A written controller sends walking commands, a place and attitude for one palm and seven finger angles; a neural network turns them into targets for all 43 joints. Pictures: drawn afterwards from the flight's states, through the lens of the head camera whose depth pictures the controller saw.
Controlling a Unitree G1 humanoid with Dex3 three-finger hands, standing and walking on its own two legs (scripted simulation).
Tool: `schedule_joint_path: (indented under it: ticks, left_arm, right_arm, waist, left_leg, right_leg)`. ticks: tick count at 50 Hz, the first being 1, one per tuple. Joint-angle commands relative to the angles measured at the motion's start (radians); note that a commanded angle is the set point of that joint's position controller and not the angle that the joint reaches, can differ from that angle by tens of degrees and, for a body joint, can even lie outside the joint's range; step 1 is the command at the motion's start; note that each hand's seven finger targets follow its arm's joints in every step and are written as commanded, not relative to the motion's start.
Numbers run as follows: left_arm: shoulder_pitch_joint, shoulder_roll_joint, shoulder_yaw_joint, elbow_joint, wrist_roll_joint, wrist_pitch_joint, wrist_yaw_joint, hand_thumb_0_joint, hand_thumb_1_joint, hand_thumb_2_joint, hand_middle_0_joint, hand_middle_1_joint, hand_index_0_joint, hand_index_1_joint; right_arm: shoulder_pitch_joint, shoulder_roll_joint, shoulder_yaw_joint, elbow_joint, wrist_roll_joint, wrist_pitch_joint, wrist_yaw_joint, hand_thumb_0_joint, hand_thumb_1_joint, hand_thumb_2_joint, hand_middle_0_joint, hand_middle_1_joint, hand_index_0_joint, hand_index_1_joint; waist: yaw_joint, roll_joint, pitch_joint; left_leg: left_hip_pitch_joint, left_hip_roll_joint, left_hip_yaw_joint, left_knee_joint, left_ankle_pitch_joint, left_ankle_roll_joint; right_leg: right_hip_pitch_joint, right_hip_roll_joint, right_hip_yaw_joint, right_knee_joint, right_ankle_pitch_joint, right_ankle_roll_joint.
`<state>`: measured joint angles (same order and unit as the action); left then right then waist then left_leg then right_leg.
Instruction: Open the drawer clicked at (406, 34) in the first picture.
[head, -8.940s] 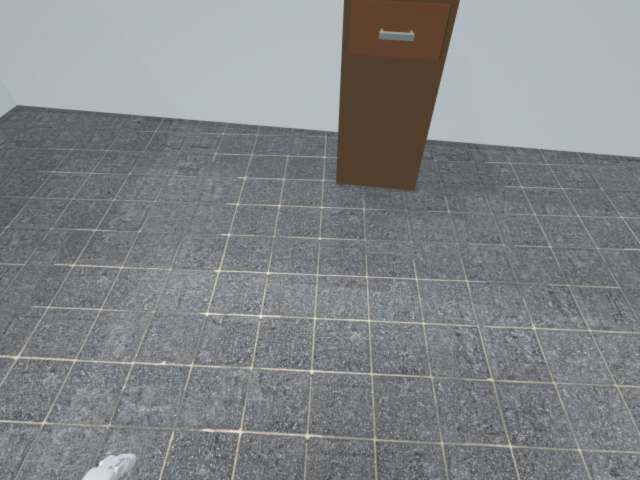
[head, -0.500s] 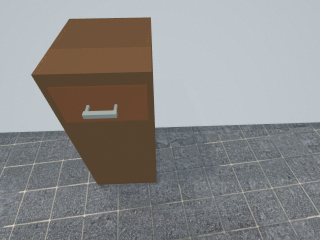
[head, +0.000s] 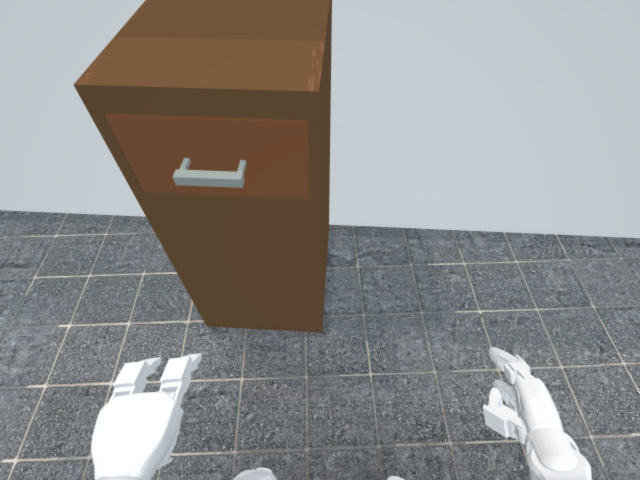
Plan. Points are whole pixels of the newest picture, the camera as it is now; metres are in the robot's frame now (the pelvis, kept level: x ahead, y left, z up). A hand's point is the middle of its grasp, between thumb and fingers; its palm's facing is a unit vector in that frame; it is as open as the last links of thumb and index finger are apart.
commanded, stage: raise the hand with hooked fingers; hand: left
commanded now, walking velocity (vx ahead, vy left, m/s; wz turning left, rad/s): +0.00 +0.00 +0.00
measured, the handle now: (211, 171) +0.58 +0.31 +0.00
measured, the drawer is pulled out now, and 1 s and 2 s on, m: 0.00 0.00 0.00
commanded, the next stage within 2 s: move the hooked fingers above the handle in 1.40 s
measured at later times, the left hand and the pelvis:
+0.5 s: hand (148, 326) +0.26 +0.26 +0.04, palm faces +0.01 -0.11 -0.99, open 12.0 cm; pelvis +0.02 +0.03 +0.02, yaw +0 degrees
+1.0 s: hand (132, 239) +0.33 +0.29 +0.11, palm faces +0.05 -0.06 -1.00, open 13.8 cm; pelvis +0.03 +0.04 +0.04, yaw +2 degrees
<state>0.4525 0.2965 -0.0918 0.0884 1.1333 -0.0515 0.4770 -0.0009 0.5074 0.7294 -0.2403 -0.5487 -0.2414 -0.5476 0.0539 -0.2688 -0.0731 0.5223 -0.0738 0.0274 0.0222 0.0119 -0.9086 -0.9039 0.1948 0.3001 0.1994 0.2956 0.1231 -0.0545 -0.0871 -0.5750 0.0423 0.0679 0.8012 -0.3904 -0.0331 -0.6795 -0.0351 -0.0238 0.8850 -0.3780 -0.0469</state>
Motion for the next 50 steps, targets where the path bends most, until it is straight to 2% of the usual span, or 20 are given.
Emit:
schedule_joint_path:
  ticks: [1,4,6,9,12,16,19,20,22,24,25,27,28,30,34,36,40,44,46,50]
  left_arm:
    - [-0.411,0.217,0.151,-0.389,-0.011,-0.074,0.144,0.000,0.293,0.640,-0.243,-0.690,-0.243,-0.690]
    - [-0.416,0.203,0.127,-0.339,-0.062,-0.038,0.124,0.000,0.223,0.610,-0.248,-0.735,-0.248,-0.735]
    - [-0.376,0.182,0.112,-0.256,-0.086,0.037,0.086,0.000,0.177,0.590,-0.252,-0.765,-0.252,-0.765]
    - [-0.261,0.154,0.091,-0.146,-0.126,0.171,-0.009,0.000,0.107,0.560,-0.257,-0.810,-0.257,-0.810]
    - [-0.229,0.188,0.090,-0.144,-0.153,0.241,-0.124,0.000,0.037,0.530,-0.262,-0.855,-0.262,-0.855]
    - [-0.250,0.230,0.128,-0.194,-0.132,0.191,-0.190,0.000,-0.057,0.490,-0.268,-0.915,-0.268,-0.915]
    - [-0.352,0.258,0.165,-0.287,-0.106,0.112,-0.155,0.000,-0.127,0.460,-0.273,-0.960,-0.273,-0.960]
    - [-0.358,0.246,0.165,-0.298,-0.099,0.086,-0.136,0.000,-0.150,0.450,-0.275,-0.975,-0.275,-0.975]
    - [-0.396,0.242,0.169,-0.345,-0.097,0.046,-0.096,0.000,-0.197,0.430,-0.278,-1.005,-0.278,-1.005]
    - [-0.441,0.231,0.163,-0.352,-0.101,0.040,-0.063,0.000,-0.243,0.410,-0.282,-1.035,-0.282,-1.035]
    - [-0.449,0.228,0.163,-0.317,-0.100,0.046,-0.055,0.000,-0.267,0.400,-0.283,-1.050,-0.283,-1.050]
    - [-0.484,0.232,0.155,-0.302,-0.101,0.069,-0.052,0.000,-0.313,0.380,-0.287,-1.080,-0.287,-1.080]
    - [-0.498,0.223,0.143,-0.278,-0.104,0.093,-0.058,0.000,-0.337,0.370,-0.288,-1.095,-0.288,-1.095]
    - [-0.526,0.217,0.113,-0.264,-0.111,0.133,-0.084,0.000,-0.383,0.350,-0.292,-1.125,-0.292,-1.125]
    - [-0.558,0.235,0.093,-0.245,-0.133,0.201,-0.175,0.000,-0.477,0.310,-0.298,-1.185,-0.298,-1.185]
    - [-0.589,0.251,0.092,-0.238,-0.135,0.216,-0.218,0.000,-0.500,0.300,-0.300,-1.200,-0.300,-1.200]
    - [-0.666,0.286,0.111,-0.200,-0.134,0.208,-0.282,0.000,-0.500,0.300,-0.300,-1.200,-0.300,-1.200]
    - [-0.785,0.313,0.119,-0.223,-0.129,0.174,-0.310,0.000,-0.500,0.300,-0.300,-1.200,-0.300,-1.200]
    - [-0.824,0.318,0.119,-0.219,-0.133,0.156,-0.318,0.000,-0.500,0.300,-0.300,-1.200,-0.300,-1.200]
    - [-0.873,0.326,0.120,-0.175,-0.157,0.135,-0.339,0.000,-0.500,0.300,-0.300,-1.200,-0.300,-1.200]
  right_arm:
    - [-0.048,-0.039,-0.014,-0.100,-0.008,-0.054,-0.017,0.000,-0.900,-0.900,0.200,0.300,0.200,0.300]
    - [-0.053,-0.045,-0.007,-0.094,-0.006,-0.066,-0.029,0.000,-0.900,-0.900,0.200,0.300,0.200,0.300]
    - [-0.060,-0.048,0.002,-0.091,0.004,-0.063,-0.035,0.000,-0.900,-0.900,0.200,0.300,0.200,0.300]
    - [-0.090,-0.050,0.018,-0.100,0.037,-0.041,-0.049,0.000,-0.900,-0.900,0.200,0.300,0.200,0.300]
    - [-0.110,-0.057,0.043,-0.109,0.057,-0.025,-0.069,0.000,-0.900,-0.900,0.200,0.300,0.200,0.300]
    - [-0.081,-0.057,0.053,-0.094,0.046,-0.029,-0.071,0.000,-0.900,-0.900,0.200,0.300,0.200,0.300]
    - [-0.060,-0.052,0.039,-0.091,0.033,-0.039,-0.066,0.000,-0.900,-0.900,0.200,0.300,0.200,0.300]
    - [-0.048,-0.049,0.031,-0.082,0.029,-0.045,-0.063,0.000,-0.900,-0.900,0.200,0.300,0.200,0.300]
    - [-0.025,-0.053,0.019,-0.073,0.019,-0.054,-0.056,0.000,-0.900,-0.900,0.200,0.300,0.200,0.300]
    - [-0.021,-0.058,0.008,-0.066,0.019,-0.058,-0.050,0.000,-0.900,-0.900,0.200,0.300,0.200,0.300]
    - [-0.012,-0.061,0.004,-0.055,0.020,-0.058,-0.047,0.000,-0.900,-0.900,0.200,0.300,0.200,0.300]
    - [-0.017,-0.070,-0.003,-0.048,0.026,-0.053,-0.043,0.000,-0.900,-0.900,0.200,0.300,0.200,0.300]
    - [-0.025,-0.072,-0.003,-0.050,0.032,-0.051,-0.041,0.000,-0.900,-0.900,0.200,0.300,0.200,0.300]
    - [-0.032,-0.076,-0.003,-0.045,0.044,-0.046,-0.041,0.000,-0.900,-0.900,0.200,0.300,0.200,0.300]
    - [-0.048,-0.081,0.006,-0.049,0.060,-0.026,-0.048,0.000,-0.900,-0.900,0.200,0.300,0.200,0.300]
    - [-0.055,-0.079,0.015,-0.053,0.062,-0.013,-0.052,0.000,-0.900,-0.900,0.200,0.300,0.200,0.300]
    - [-0.057,-0.073,0.034,-0.054,0.065,0.003,-0.058,0.000,-0.900,-0.900,0.200,0.300,0.200,0.300]
    - [-0.054,-0.067,0.041,-0.050,0.065,0.007,-0.061,0.000,-0.900,-0.900,0.200,0.300,0.200,0.300]
    - [-0.048,-0.066,0.041,-0.044,0.065,0.004,-0.062,0.000,-0.900,-0.900,0.200,0.300,0.200,0.300]
    - [-0.041,-0.070,0.040,-0.034,0.071,0.001,-0.066,0.000,-0.900,-0.900,0.200,0.300,0.200,0.300]
  waist:
    - [-0.101,0.137,-0.279]
    - [-0.132,0.100,-0.269]
    - [-0.122,0.062,-0.236]
    - [-0.070,-0.041,-0.217]
    - [-0.034,-0.135,-0.170]
    - [-0.018,-0.068,-0.139]
    - [-0.022,0.024,-0.149]
    - [-0.026,0.078,-0.167]
    - [-0.040,0.132,-0.214]
    - [-0.060,0.131,-0.209]
    - [-0.065,0.107,-0.198]
    - [-0.067,0.126,-0.214]
    - [-0.069,0.105,-0.203]
    - [-0.061,0.116,-0.205]
    - [-0.046,0.069,-0.219]
    - [-0.043,0.049,-0.191]
    - [-0.040,0.025,-0.135]
    - [-0.043,0.104,-0.168]
    - [-0.046,0.120,-0.180]
    - [-0.054,0.080,-0.175]
  left_leg:
    - [0.136,-0.106,-0.042,0.082,0.098,0.062]
    - [0.109,-0.098,-0.044,0.078,0.065,0.066]
    - [0.072,-0.092,-0.038,0.019,0.079,0.066]
    - [0.043,-0.089,-0.026,-0.072,0.127,0.062]
    - [0.048,-0.086,-0.012,-0.149,0.149,0.064]
    - [0.105,-0.078,-0.017,-0.205,0.188,0.063]
    - [0.159,-0.078,-0.025,-0.215,0.205,0.062]
    - [0.195,-0.079,-0.025,-0.211,0.235,0.061]
    - [0.253,-0.075,-0.029,-0.195,0.304,0.057]
    - [0.270,-0.072,-0.035,-0.186,0.307,0.054]
    - [0.268,-0.069,-0.037,-0.187,0.316,0.052]
    - [0.277,-0.065,-0.039,-0.195,0.346,0.049]
    - [0.272,-0.064,-0.043,-0.204,0.344,0.048]
    - [0.286,-0.062,-0.042,-0.228,0.364,0.048]
    - [0.323,-0.055,-0.044,-0.266,0.443,0.048]
    - [0.327,-0.056,-0.042,-0.289,0.446,0.049]
    - [0.328,-0.060,-0.036,-0.324,0.416,0.052]
    - [0.376,-0.063,-0.038,-0.335,0.445,0.048]
    - [0.392,-0.065,-0.041,-0.339,0.466,0.047]
    - [0.389,-0.069,-0.040,-0.351,0.449,0.050]
  right_leg:
    - [-0.005,0.014,0.211,-0.185,-0.030,-0.017]
    - [0.011,0.018,0.159,-0.192,-0.040,0.001]
    - [0.110,0.024,0.101,-0.205,0.035,0.014]
    - [0.278,0.027,0.069,-0.236,0.147,0.026]
    - [0.392,0.016,0.087,-0.283,0.174,0.037]
    - [0.422,0.015,0.062,-0.291,0.212,0.029]
    - [0.406,0.019,0.051,-0.296,0.194,0.017]
    - [0.392,0.025,0.039,-0.286,0.220,0.010]
    - [0.362,0.032,0.023,-0.265,0.275,0.002]
    - [0.318,0.035,0.008,-0.263,0.251,0.002]
    - [0.309,0.039,-0.004,-0.258,0.257,0.002]
    - [0.319,0.041,-0.013,-0.253,0.287,0.001]
    - [0.320,0.042,-0.019,-0.257,0.278,0.003]
    - [0.355,0.041,-0.024,-0.267,0.302,0.003]
    - [0.433,0.039,-0.023,-0.293,0.364,0.008]
    - [0.455,0.039,-0.026,-0.311,0.368,0.010]
    - [0.482,0.041,-0.027,-0.348,0.357,0.010]
    - [0.505,0.043,-0.023,-0.367,0.368,0.004]
    - [0.512,0.045,-0.025,-0.376,0.382,0.003]
    - [0.528,0.046,-0.025,-0.399,0.387,0.007]
